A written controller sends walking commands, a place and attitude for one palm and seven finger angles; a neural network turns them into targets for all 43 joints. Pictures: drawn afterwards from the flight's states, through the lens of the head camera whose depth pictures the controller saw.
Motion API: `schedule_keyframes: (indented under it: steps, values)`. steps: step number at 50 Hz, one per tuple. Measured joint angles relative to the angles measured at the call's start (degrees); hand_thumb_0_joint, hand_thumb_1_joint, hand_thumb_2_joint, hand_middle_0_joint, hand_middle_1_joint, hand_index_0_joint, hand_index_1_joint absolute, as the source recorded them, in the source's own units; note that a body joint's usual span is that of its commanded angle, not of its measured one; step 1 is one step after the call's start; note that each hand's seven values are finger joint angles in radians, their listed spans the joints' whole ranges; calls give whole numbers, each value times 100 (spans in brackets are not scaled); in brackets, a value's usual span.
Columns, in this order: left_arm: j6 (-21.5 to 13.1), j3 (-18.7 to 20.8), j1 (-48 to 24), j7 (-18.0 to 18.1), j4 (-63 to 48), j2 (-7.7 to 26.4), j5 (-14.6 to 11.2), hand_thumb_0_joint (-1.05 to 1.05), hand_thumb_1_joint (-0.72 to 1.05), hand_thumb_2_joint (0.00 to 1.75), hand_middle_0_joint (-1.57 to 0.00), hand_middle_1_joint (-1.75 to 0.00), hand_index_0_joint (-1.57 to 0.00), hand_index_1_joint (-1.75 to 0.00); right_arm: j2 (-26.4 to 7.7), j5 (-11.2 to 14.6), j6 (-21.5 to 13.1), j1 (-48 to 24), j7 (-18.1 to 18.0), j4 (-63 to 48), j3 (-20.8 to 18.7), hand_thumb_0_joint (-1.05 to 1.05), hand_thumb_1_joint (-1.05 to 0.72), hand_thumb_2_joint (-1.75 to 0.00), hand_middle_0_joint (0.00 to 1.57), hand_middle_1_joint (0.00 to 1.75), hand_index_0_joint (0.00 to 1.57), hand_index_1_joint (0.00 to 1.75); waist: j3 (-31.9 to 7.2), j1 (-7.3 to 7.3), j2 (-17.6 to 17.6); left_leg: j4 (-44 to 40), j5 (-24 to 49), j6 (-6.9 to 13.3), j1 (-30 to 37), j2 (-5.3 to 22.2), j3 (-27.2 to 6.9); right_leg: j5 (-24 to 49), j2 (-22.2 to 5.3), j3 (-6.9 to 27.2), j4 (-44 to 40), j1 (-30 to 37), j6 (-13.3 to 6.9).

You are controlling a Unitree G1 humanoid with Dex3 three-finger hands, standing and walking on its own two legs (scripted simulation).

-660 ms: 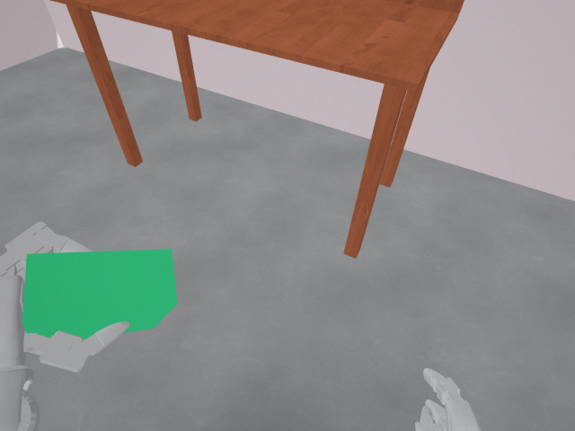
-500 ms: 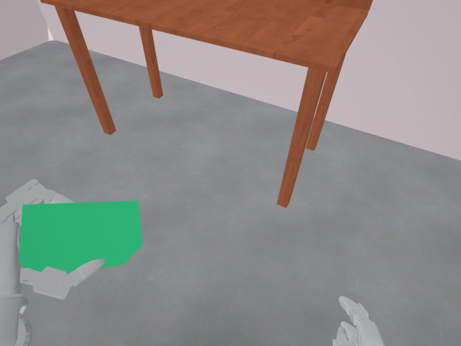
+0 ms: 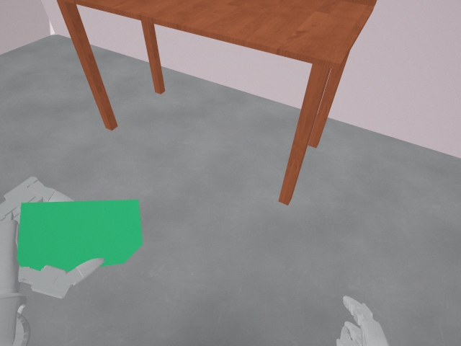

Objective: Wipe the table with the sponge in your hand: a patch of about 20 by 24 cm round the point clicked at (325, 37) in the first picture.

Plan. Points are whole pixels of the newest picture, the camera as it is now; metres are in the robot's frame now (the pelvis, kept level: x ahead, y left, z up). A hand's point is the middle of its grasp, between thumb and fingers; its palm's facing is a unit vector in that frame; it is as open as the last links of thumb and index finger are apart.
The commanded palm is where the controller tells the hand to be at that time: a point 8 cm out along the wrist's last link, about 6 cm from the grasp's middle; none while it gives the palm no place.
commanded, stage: walk to a spot facing it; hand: left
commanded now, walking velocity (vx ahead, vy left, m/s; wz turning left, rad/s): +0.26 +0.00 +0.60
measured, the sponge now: (99, 236) +0.23 +0.19 +0.14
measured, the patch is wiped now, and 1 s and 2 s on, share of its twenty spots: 0.00 0.00 0.00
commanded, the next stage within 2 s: none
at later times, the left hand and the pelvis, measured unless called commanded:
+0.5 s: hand (24, 265) +0.18 +0.25 +0.17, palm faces +0.56 -0.70 -0.44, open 9.9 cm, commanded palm +0.11 +0.29 +0.18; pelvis +0.04 -0.03 +0.00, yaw +16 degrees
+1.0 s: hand out of the picture +0.18 +0.28 +0.19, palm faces +0.78 -0.45 -0.44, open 9.9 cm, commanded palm +0.13 +0.30 +0.18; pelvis +0.13 -0.02 -0.01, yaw +31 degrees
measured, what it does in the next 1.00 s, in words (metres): walks ahead, turning left: left foot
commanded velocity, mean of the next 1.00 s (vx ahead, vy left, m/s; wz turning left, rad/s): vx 0.33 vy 0.00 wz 0.48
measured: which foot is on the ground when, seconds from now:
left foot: down 0.00-0.36, up 0.38-0.70, down 0.72-1.00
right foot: down 0.00-0.72, up 0.74-1.00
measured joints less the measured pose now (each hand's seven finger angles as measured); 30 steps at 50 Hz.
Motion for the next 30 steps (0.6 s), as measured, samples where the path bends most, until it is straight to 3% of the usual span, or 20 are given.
schedule_keyframes:
  steps: [5,8,13,15,18,20,23,25,27,30]
  values:
    - [31,106,143,15,-273,98,-9,-1,-47,97,-78,-132,-78,-132,-36,-11,78,47,3,-19,-46,1,-90,-90,20,30,20,30,36,-26,-89,341,-135,68,-237,-154,-111,-260,-160,-129,436,-214,39]
    - [51,222,177,39,-374,133,21,-1,-47,97,-78,-132,-78,-132,-16,-34,67,127,-44,12,-46,1,-90,-90,20,30,20,30,5,4,-115,534,-251,123,-339,-220,-168,-984,-221,-182,883,-364,75]
    - [58,320,21,-11,-284,107,53,-1,-47,97,-78,-132,-78,-132,231,-102,-91,232,4,185,-37,1,-90,-90,20,30,20,30,-18,-85,-31,391,-159,101,-334,-260,-560,-1842,99,10,1768,-480,167]
    - [74,300,101,-53,-328,81,16,-1,-47,98,-78,-132,-78,-132,310,-113,-119,261,60,230,5,1,-90,-90,20,30,20,30,-48,-100,7,226,-78,56,-282,-256,-713,-1899,173,-36,1540,-337,184]
    - [70,269,289,-141,-447,116,-29,-1,-47,98,-78,-132,-78,-132,350,-115,-102,282,108,212,60,1,-90,-90,20,30,20,30,-120,-47,41,210,-75,-34,-336,-301,-867,-1507,166,-159,393,146,79]
    - [39,192,249,-184,-439,140,-28,-1,-47,98,-78,-132,-78,-132,308,-89,-50,212,108,265,33,1,-90,-90,20,30,20,30,-67,-8,75,994,-665,30,-665,-246,-616,-558,108,-329,212,203,-138]
    - [-13,66,125,-183,-272,96,-8,-1,-47,98,-78,-132,-78,-132,161,-101,34,160,78,452,-36,1,-90,-90,20,30,20,30,-12,15,23,2779,-873,-59,-1263,-111,-1,-747,-116,-614,255,436,-256]
    - [-63,92,167,-169,-158,71,22,-1,-47,98,-78,-132,-78,-132,56,-101,102,156,32,476,-83,1,-90,-90,20,30,20,30,-7,32,-36,3325,-801,-116,-1468,45,302,-840,-258,-756,111,650,-227]
    - [-85,137,189,-139,-85,72,55,-1,-47,98,-78,-132,-78,-132,-37,-105,138,154,-19,429,-140,1,-90,-90,20,30,20,30,33,73,-120,3209,-753,-122,-1503,201,551,-848,-401,-886,-38,836,-179]
    - [-66,179,140,-50,-138,63,55,-1,-47,98,-78,-132,-78,-132,-157,-107,134,142,-68,265,-222,1,-90,-90,20,30,20,30,146,165,-276,2188,-703,-67,-1281,342,904,-922,-625,-1075,-106,1014,-117]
